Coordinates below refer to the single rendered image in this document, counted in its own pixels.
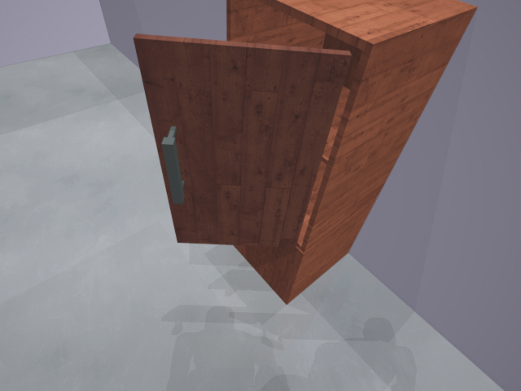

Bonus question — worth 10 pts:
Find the handle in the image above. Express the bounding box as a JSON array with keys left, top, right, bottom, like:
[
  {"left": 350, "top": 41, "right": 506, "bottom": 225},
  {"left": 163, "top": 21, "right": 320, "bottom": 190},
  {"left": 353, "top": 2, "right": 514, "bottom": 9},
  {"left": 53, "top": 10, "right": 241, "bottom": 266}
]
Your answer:
[{"left": 161, "top": 126, "right": 185, "bottom": 204}]

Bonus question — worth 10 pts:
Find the cupboard door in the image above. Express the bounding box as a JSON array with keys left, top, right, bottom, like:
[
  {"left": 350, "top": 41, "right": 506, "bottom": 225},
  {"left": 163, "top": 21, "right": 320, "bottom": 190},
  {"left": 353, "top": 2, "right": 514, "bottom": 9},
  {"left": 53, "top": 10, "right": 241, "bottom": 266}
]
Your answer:
[{"left": 134, "top": 33, "right": 352, "bottom": 248}]

